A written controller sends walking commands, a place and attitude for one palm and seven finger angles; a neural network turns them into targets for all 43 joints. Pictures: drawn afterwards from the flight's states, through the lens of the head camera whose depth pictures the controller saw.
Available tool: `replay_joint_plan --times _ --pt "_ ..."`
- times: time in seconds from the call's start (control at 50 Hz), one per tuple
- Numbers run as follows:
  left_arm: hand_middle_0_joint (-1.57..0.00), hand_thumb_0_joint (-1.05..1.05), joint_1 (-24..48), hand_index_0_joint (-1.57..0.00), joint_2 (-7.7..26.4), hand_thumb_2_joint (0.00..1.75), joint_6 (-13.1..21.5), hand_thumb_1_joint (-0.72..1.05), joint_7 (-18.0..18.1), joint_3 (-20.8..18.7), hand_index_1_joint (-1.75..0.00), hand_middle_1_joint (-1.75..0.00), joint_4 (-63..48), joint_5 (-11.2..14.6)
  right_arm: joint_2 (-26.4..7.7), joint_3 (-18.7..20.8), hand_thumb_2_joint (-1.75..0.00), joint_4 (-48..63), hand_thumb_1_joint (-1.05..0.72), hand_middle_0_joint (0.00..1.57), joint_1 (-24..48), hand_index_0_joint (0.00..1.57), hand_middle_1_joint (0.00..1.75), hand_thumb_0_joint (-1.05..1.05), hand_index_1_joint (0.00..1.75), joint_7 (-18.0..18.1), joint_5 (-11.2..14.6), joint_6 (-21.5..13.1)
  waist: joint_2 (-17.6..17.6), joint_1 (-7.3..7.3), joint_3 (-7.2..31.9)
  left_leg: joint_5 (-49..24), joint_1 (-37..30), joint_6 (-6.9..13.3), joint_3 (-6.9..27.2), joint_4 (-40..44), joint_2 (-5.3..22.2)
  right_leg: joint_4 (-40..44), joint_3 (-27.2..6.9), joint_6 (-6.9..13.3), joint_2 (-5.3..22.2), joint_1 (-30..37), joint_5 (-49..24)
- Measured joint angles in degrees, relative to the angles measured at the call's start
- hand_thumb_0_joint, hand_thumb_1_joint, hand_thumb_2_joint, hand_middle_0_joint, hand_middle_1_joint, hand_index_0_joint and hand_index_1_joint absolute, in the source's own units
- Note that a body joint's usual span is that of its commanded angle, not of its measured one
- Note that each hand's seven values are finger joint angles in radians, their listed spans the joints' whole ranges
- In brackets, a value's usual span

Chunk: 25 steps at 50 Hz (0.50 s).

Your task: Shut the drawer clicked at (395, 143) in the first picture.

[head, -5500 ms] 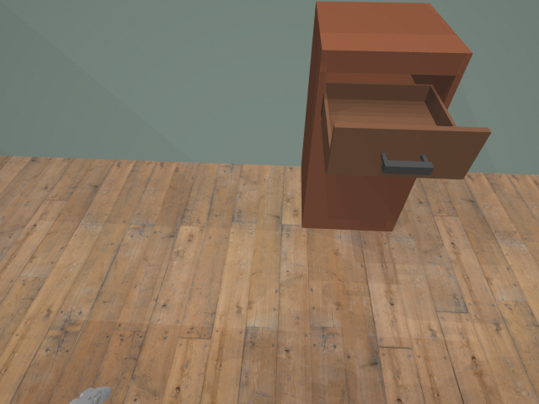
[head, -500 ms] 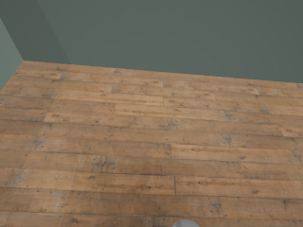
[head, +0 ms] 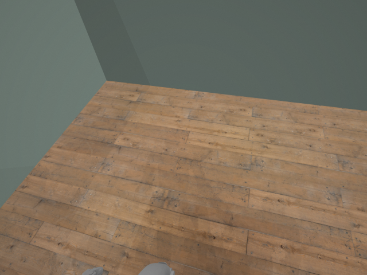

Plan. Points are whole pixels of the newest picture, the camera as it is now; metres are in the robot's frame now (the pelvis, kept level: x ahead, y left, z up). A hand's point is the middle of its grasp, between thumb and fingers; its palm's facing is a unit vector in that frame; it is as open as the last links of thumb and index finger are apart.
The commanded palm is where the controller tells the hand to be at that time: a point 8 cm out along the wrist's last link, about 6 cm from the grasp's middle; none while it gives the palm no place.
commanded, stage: turn to face it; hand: left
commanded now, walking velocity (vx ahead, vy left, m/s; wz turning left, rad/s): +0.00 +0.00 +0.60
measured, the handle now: out of the picture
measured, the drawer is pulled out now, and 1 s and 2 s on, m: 0.28 0.28 0.28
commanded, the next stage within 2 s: take the last steps up to it in 1.96 s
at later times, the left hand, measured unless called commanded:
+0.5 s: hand out of the picture -0.05 +0.26 -0.19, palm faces +0.38 -0.89 -0.26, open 7.4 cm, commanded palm none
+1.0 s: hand out of the picture +0.04 +0.25 -0.14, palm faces +0.56 -0.78 -0.29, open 7.4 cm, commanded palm none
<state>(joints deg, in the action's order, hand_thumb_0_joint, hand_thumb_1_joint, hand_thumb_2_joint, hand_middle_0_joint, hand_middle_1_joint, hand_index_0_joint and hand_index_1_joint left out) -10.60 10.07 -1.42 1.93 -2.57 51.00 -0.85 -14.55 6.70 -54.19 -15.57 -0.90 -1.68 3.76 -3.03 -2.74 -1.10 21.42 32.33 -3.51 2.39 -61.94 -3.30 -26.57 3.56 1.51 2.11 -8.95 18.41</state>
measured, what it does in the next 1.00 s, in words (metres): steps on the spot, turning left: left foot, then right foot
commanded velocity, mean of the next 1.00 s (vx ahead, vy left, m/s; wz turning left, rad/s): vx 0.00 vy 0.00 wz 0.60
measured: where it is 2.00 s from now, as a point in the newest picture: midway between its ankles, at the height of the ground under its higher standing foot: outside the picture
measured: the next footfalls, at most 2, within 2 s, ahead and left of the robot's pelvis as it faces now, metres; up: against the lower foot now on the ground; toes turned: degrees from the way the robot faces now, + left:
left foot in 0.36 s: +0.03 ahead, +0.15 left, +0.00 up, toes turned +22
right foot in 0.90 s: +0.14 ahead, -0.06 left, +0.00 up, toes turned +33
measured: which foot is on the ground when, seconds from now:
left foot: up 0.00-0.34, down 0.36-0.90, up 0.92-1.00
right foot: down 0.00-0.36, up 0.38-0.88, down 0.90-1.00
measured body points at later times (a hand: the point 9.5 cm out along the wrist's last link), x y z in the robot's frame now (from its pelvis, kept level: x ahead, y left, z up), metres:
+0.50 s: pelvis +0.01 +0.05 -0.01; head +0.05 +0.10 +0.43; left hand -0.07 +0.31 -0.17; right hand +0.24 -0.14 -0.13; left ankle +0.00 +0.13 -0.74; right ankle +0.00 -0.11 -0.65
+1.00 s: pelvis +0.04 +0.01 -0.01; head +0.09 +0.00 +0.44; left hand +0.01 +0.29 -0.12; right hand +0.22 -0.19 -0.17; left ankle -0.03 +0.11 -0.68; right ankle +0.10 -0.09 -0.74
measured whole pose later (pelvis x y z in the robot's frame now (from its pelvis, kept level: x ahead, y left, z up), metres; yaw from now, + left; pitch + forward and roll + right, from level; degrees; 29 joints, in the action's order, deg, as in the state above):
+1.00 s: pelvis +0.04 +0.01 -0.01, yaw +37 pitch +0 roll +1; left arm -7.7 10.4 -0.8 1.5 -1.5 47.5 -1.0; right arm -14.7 6.2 -54.0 -15.7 -0.6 -1.3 3.8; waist -3.5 -3.4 -3.5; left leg 26.4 27.9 -2.5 4.7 -59.7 -4.4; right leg -30.9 4.0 0.6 2.4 -13.4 17.7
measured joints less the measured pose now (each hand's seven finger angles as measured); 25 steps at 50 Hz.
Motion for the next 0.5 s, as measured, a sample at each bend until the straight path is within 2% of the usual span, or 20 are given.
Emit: replay_joint_plan --times 0.08,0.18,0.26,0.32,0.36,0.38,0.42,0.46,0.5 --pt "-0.20 0.00 -1.53 -0.21 -0.75 0.89 1.14 0.90 -0.14 0.56 -0.30 -0.30 0.06 -0.13 -0.83 -0.06 -0.90 0.38 -0.90 0.20 1.56 0.20 0.30 0.01 0.30 -0.27 0.15 0.38 0.95 0.35 -1.51 -1.66 0.36 -1.48 -1.34 -5.46 3.60 -0.14 3.41 -0.07 1.94 1.77 0.91" --pt "-0.20 0.00 -4.27 -0.21 -0.94 0.89 1.40 0.91 -0.14 0.70 -0.30 -0.30 0.25 -0.58 -1.51 -0.48 -0.90 0.38 -0.91 0.20 4.81 0.19 0.30 0.01 0.30 -0.36 0.13 1.31 1.72 1.96 -3.55 -0.56 -1.80 -1.86 -2.30 -1.94 5.95 -1.70 7.47 -0.57 3.70 2.39 2.66" --pt "-0.20 0.00 -6.89 -0.21 0.13 0.89 0.86 0.91 -0.23 0.45 -0.30 -0.30 1.09 -0.93 -1.39 -1.27 -0.90 1.02 -0.91 0.20 8.29 0.19 0.30 0.01 0.30 -0.56 0.23 1.29 2.53 3.62 -4.99 0.61 -5.25 -1.03 -4.73 6.80 6.28 -3.46 10.33 -1.52 4.84 2.25 4.21" --pt "-0.20 0.00 -8.62 -0.21 1.59 0.89 0.28 0.91 -0.37 -0.09 -0.30 -0.30 1.95 -1.06 -0.82 -2.03 -0.90 2.27 -0.91 0.20 10.61 0.19 0.30 0.01 0.30 -0.68 0.42 0.50 3.75 4.85 -5.74 0.72 -9.28 0.37 -7.31 16.17 5.30 -6.04 12.29 -2.70 6.05 1.65 6.04" --pt "-0.20 0.00 -9.87 -0.21 2.80 0.89 -0.01 0.91 -0.57 -0.59 -0.30 -0.30 2.55 -0.75 -0.63 -2.55 -0.90 3.70 -0.91 0.20 11.26 0.19 0.30 0.01 0.30 -0.79 0.40 -0.74 4.62 5.17 -5.59 -4.61 -13.62 2.29 -8.93 25.41 4.09 -11.56 13.26 -3.69 7.59 -0.27 8.17" --pt "-0.20 0.00 -9.76 -0.21 3.63 0.89 -0.37 0.91 -0.77 -0.90 -0.30 -0.30 3.06 -0.40 -0.26 -2.59 -0.90 4.21 -0.91 0.20 11.66 0.19 0.30 0.01 0.30 -0.71 0.37 -1.61 5.56 5.07 -5.85 -4.37 -13.61 4.48 -8.92 25.62 3.20 -17.83 11.57 -4.38 8.44 -2.83 9.19" --pt "-0.20 0.00 -8.56 -0.21 5.01 0.89 -1.78 0.91 -0.70 -1.32 -0.30 -0.30 3.57 -0.15 0.43 -3.16 -0.90 4.82 -0.91 0.20 12.05 0.20 0.30 0.01 0.30 -0.60 0.98 -2.67 6.74 5.67 -6.58 -2.37 -13.36 6.71 -8.33 23.78 2.29 -31.50 5.45 -5.53 7.33 -8.72 12.98" --pt "-0.20 0.01 -7.12 -0.20 5.61 0.89 -2.53 0.91 -0.45 -1.71 -0.30 -0.30 3.66 -0.20 1.07 -3.65 -0.89 4.97 -0.90 0.20 11.68 0.20 0.30 0.00 0.30 -0.17 1.06 -2.99 6.75 5.75 -6.40 -2.39 -14.53 7.15 -7.27 25.14 2.15 -39.53 2.28 -6.44 5.91 -13.28 12.53" --pt "-0.20 0.01 -5.18 -0.20 5.76 0.89 -2.60 0.91 -0.63 -1.91 -0.30 -0.30 3.16 -0.27 1.54 -3.93 -0.89 4.86 -0.90 0.20 11.01 0.20 0.30 0.00 0.30 0.32 0.95 -3.00 6.25 5.38 -6.11 -3.95 -15.89 6.86 -5.73 27.81 1.95 -42.14 0.36 -7.02 5.23 -16.50 9.57"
